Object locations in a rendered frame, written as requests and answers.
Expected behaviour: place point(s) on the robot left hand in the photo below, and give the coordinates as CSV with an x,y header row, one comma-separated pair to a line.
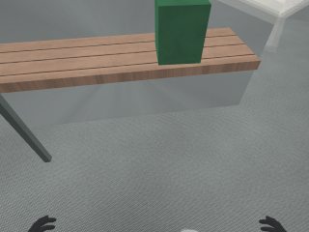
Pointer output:
x,y
38,225

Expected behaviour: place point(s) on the carton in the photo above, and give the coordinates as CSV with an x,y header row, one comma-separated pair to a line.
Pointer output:
x,y
180,28

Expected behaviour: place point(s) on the table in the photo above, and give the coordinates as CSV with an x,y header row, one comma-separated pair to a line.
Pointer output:
x,y
39,65

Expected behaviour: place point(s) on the robot right hand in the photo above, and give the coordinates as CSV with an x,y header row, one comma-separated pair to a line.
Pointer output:
x,y
272,222

